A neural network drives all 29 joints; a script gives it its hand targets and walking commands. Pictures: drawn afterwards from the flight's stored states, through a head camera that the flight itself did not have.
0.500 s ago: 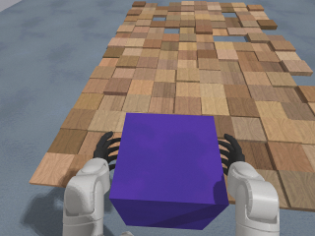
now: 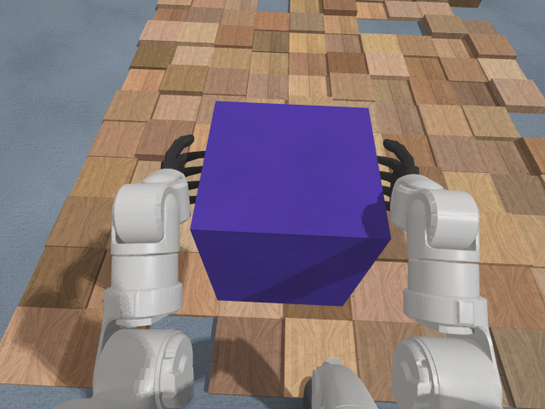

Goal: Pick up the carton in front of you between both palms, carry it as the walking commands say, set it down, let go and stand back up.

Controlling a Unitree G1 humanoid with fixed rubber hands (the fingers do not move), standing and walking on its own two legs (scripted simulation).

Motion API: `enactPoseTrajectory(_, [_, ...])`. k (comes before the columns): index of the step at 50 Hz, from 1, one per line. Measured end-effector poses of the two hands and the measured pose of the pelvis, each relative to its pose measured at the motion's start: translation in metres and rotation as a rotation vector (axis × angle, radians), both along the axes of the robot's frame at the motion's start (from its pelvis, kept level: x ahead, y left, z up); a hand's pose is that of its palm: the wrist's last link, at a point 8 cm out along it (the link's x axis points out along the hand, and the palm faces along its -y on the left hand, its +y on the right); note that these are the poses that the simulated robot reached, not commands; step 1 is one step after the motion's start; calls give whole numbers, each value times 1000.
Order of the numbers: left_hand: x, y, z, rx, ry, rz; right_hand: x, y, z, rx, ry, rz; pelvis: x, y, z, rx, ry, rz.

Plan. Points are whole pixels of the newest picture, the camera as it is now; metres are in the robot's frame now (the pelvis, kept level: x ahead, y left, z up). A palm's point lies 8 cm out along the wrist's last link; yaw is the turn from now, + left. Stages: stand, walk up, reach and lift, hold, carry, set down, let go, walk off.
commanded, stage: carry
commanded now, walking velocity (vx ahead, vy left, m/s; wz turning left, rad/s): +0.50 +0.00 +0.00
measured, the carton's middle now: (285, 213) +0.39 -0.01 +0.03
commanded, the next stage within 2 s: none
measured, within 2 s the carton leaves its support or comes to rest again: neither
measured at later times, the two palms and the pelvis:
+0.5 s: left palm out of the picture +0.75 +0.17 +0.19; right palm out of the picture +0.75 -0.13 +0.20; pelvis +0.36 +0.00 +0.01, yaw +1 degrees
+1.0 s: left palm out of the picture +0.96 +0.14 +0.14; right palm out of the picture +0.98 -0.16 +0.14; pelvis +0.69 -0.02 +0.04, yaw +2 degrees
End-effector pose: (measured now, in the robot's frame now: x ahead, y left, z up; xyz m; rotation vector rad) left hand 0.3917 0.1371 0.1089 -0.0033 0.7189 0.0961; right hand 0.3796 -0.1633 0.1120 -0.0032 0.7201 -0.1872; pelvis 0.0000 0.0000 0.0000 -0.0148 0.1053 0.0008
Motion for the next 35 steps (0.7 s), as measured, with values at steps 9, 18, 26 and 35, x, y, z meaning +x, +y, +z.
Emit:
enactPoseTrajectory(9, [119,-1,24,-5,-66,113,151,0,25,62,-68,49,123,-27,17,-36,6,9])
enactPoseTrajectory(18, [225,50,75,-59,-169,265,289,55,77,105,-165,153,250,-25,42,1,15,20])
enactPoseTrajectory(26, [371,27,81,-55,-131,49,381,29,81,15,-136,21,374,7,17,-1,-41,8])
enactPoseTrajectory(35, [459,-8,53,-99,-14,9,439,-4,51,99,-33,-149,491,16,42,-49,-1,-26])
